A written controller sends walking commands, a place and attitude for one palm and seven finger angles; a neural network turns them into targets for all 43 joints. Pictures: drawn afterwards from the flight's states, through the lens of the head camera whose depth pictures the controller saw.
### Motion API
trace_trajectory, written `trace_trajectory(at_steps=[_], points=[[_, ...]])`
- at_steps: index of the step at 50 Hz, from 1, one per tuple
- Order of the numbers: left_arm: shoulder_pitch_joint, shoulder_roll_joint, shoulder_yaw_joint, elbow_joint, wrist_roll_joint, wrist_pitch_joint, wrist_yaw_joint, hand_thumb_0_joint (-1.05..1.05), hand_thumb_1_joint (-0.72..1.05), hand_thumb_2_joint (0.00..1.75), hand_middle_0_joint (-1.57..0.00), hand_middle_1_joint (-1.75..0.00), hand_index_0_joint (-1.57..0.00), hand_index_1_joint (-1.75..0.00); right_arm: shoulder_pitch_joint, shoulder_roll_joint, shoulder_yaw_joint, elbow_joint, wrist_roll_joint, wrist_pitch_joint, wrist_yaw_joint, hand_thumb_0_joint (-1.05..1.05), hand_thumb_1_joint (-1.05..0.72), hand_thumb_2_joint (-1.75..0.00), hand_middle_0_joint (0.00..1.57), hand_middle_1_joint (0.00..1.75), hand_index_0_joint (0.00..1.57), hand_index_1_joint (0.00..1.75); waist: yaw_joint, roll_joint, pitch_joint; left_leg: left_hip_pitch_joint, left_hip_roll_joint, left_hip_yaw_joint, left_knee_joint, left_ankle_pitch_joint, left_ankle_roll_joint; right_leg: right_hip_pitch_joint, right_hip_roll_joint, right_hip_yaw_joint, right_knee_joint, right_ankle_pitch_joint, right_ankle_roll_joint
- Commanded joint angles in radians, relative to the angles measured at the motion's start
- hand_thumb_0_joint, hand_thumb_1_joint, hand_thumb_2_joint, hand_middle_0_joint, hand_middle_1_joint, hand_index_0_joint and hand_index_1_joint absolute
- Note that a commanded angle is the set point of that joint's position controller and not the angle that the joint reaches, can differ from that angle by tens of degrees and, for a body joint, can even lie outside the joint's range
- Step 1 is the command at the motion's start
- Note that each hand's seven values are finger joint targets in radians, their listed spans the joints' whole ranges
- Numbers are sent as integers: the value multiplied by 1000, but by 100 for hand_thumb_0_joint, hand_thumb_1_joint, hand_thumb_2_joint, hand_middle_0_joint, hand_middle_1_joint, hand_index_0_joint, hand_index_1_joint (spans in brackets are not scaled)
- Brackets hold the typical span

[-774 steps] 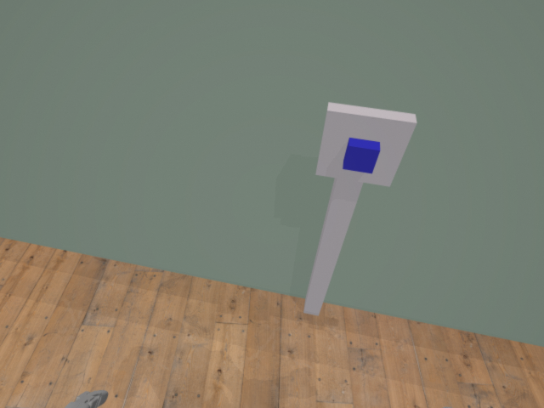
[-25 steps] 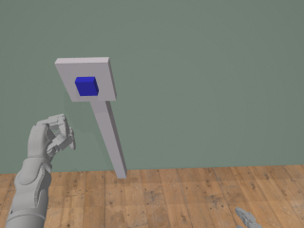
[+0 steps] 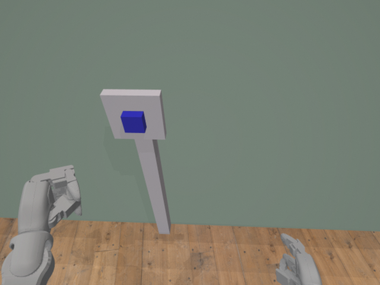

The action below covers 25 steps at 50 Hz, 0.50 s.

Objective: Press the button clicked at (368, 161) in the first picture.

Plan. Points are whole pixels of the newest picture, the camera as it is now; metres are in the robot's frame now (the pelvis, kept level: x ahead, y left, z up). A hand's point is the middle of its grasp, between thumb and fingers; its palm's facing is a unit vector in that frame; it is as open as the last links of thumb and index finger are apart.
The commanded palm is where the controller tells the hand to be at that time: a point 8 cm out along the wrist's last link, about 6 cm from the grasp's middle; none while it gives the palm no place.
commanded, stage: draw the hand back to the body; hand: left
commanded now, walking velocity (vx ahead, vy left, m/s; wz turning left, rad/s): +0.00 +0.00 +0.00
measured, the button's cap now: (134, 121) +0.51 +0.22 +0.07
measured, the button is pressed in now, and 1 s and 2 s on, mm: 0 0 0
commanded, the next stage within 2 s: step back with the hand held close in 0.58 s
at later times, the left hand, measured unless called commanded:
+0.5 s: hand (52, 213) +0.18 +0.24 +0.15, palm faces +0.41 -0.83 -0.36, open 3.1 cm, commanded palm +0.13 +0.28 +0.18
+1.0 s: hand (63, 209) +0.19 +0.23 +0.14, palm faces +0.25 -0.85 -0.46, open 3.1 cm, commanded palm +0.13 +0.28 +0.18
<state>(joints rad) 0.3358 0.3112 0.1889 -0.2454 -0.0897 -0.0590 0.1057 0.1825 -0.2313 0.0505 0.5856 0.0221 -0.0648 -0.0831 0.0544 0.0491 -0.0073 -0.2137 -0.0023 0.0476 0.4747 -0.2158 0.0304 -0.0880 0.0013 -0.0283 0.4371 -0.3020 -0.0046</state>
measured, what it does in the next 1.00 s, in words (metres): stands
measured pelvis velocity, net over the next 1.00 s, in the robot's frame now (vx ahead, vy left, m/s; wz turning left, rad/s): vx -0.01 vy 0.01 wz -0.04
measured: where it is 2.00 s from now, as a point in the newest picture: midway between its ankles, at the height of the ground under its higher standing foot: outside the picture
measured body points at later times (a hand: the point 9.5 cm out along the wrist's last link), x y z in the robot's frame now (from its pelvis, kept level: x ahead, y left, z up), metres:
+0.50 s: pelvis +0.00 +0.00 +0.00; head -0.02 -0.02 +0.45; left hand +0.15 +0.28 +0.17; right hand +0.20 -0.22 -0.07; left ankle +0.03 +0.10 -0.74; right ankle -0.04 -0.12 -0.74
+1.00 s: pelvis -0.01 +0.01 +0.00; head +0.01 +0.00 +0.45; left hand +0.17 +0.28 +0.17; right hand +0.17 -0.24 -0.08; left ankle +0.03 +0.10 -0.74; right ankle -0.04 -0.12 -0.74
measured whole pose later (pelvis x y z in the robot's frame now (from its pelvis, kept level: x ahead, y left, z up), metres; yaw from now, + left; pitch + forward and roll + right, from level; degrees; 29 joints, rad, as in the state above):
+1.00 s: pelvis -0.01 +0.01 +0.00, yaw -2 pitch +0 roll -1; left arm 0.61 0.37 0.31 -0.53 -0.06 -0.13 0.09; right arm 0.17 -0.24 0.00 0.53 0.01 0.03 -0.06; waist 0.01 0.04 0.04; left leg -0.27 0.01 0.08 0.44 -0.18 0.04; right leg -0.16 0.01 0.01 0.40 -0.25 0.01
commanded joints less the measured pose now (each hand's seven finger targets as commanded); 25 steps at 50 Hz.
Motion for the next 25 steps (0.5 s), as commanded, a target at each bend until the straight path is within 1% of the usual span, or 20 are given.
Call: trace_trajectory(at_steps=[1, 2, 4, 5, 6, 7, 8, 10, 11, 12, 13, 14, 15, 16, 17, 18, 21, 23, 24, 25], points=[[-53, 168, 119, -276, 7, -59, 11, 0, 90, 90, -130, -150, -130, -150, -129, -113, -51, -154, -6, -53, -3, 0, -90, -90, 20, 30, 20, 30, -9, -24, -80, 181, 36, -59, -92, 161, 3, -92, 12, 6, -106, 211, -18], [-41, 162, 119, -301, 7, -60, 10, 0, 90, 90, -130, -150, -130, -150, -128, -110, -48, -157, -7, -50, -1, 0, -90, -90, 20, 30, 20, 30, -8, 1, -87, 192, 30, -52, -93, 173, 5, -81, 6, 9, -106, 227, -18], [2, 171, 141, -334, 8, -61, 11, 0, 90, 90, -130, -150, -130, -150, -131, -106, -50, -157, -9, -49, 3, 0, -90, -90, 20, 30, 20, 30, -2, -3, -82, 195, 30, -50, -94, 189, 3, -76, 8, 5, -110, 239, -17], [28, 166, 142, -357, 8, -63, 11, 0, 90, 90, -130, -150, -130, -150, -129, -104, -53, -158, -10, -50, 5, 0, -90, -90, 20, 30, 20, 30, -3, 12, -87, 199, 33, -49, -94, 207, 1, -65, 7, 4, -105, 249, -17], [62, 179, 160, -359, 7, -59, 10, 0, 90, 90, -130, -150, -130, -150, -134, -107, -54, -156, -13, -54, 7, 0, -90, -90, 20, 30, 20, 30, 4, -8, -69, 187, 33, -49, -93, 205, 2, -68, 11, 6, -117, 253, -15], [51, 174, 154, -394, 8, -64, 8, 0, 90, 90, -130, -150, -130, -150, -132, -105, -51, -159, -12, -51, 9, 0, -90, -90, 20, 30, 20, 30, 0, 9, -76, 194, 30, -48, -94, 207, 1, -61, 8, 6, -116, 255, -16], [76, 183, 168, -406, 8, -65, 10, 0, 90, 90, -130, -150, -130, -150, -132, -102, -53, -160, -12, -53, 9, 0, -90, -90, 20, 30, 20, 30, 3, 16, -76, 193, 31, -48, -92, 209, 1, -60, 6, 7, -113, 256, -16], [112, 183, 181, -426, 9, -68, 11, 0, 90, 90, -130, -150, -130, -150, -133, -100, -55, -161, -13, -57, 10, 0, -90, -90, 20, 30, 20, 30, 7, 16, -67, 190, 32, -45, -91, 208, 0, -63, 9, 6, -117, 254, -15], [134, 191, 192, -441, 8, -71, 10, 0, 90, 90, -130, -150, -130, -150, -135, -102, -57, -159, -14, -63, 11, 0, -90, -90, 20, 30, 20, 30, 10, -7, -58, 184, 32, -47, -88, 211, 0, -65, 15, 8, -128, 257, -16], [135, 191, 194, -454, 8, -74, 10, 0, 90, 90, -130, -150, -130, -150, -132, -100, -56, -159, -13, -63, 10, 0, -90, -90, 20, 30, 20, 30, 8, 19, -63, 190, 29, -41, -88, 207, 1, -61, 8, 9, -123, 261, -15], [154, 193, 203, -465, 7, -77, 12, 0, 90, 90, -130, -150, -130, -150, -131, -96, -56, -160, -14, -65, 10, 0, -90, -90, 20, 30, 20, 30, 11, 11, -59, 184, 31, -43, -87, 206, 0, -59, 8, 6, -120, 260, -14], [165, 196, 212, -470, 9, -79, 11, 0, 90, 90, -130, -150, -130, -150, -133, -95, -57, -159, -13, -66, 9, 0, -90, -90, 20, 30, 20, 30, 13, 15, -55, 187, 29, -40, -85, 203, 0, -69, 10, 8, -126, 260, -14], [187, 189, 214, -471, 5, -79, 10, 0, 90, 90, -130, -150, -130, -150, -131, -93, -58, -161, -13, -66, 9, 0, -90, -90, 20, 30, 20, 30, 13, -14, -47, 180, 29, -42, -85, 201, 1, -65, 11, 4, -125, 259, -13], [191, 180, 207, -449, 7, -75, 7, 0, 90, 90, -130, -150, -130, -150, -138, -97, -63, -155, -13, -69, 7, 0, -90, -90, 20, 30, 20, 30, 11, -31, -23, 179, 30, -33, -81, 190, 4, -85, 15, 12, -146, 255, -11], [166, 165, 191, -433, 7, -75, 6, 0, 90, 90, -130, -150, -130, -150, -129, -100, -59, -151, -14, -65, 7, 0, -90, -90, 20, 30, 20, 30, 1, -27, -1, 172, 27, -37, -91, 168, 3, -89, 11, 9, -145, 235, -10], [160, 155, 182, -426, 9, -73, 6, 0, 90, 90, -130, -150, -130, -150, -127, -100, -61, -152, -13, -62, 6, 0, -90, -90, 20, 30, 20, 30, 0, -7, 9, 173, 31, -40, -94, 147, 2, -101, 11, 10, -145, 206, -10], [140, 156, 182, -406, 12, -70, 7, 0, 90, 90, -130, -150, -130, -150, -129, -104, -66, -147, -15, -64, -1, 0, -90, -90, 20, 30, 20, 30, 0, -29, 23, 178, 29, -39, -99, 118, 7, -115, 14, 14, -167, 174, -7], [113, 160, 180, -428, 14, -75, 10, 0, 90, 90, -130, -150, -130, -150, -129, -102, -64, -151, -16, -63, -4, 0, -90, -90, 20, 30, 20, 30, 1, 5, -7, 189, 27, -40, -102, 110, 7, -98, 7, 16, -155, 162, -9], [103, 171, 186, -441, 17, -80, 12, 0, 90, 90, -130, -150, -130, -150, -130, -102, -61, -148, -19, -68, -5, 0, -90, -90, 20, 30, 20, 30, 5, 12, -13, 189, 23, -42, -102, 114, 6, -93, 7, 16, -157, 167, -10], [113, 176, 192, -453, 14, -83, 15, 0, 90, 90, -130, -150, -130, -150, -129, -100, -62, -151, -20, -72, -6, 0, -90, -90, 20, 30, 20, 30, 8, 1, -37, 198, 22, -42, -98, 123, 8, -80, 6, 16, -153, 179, -11]])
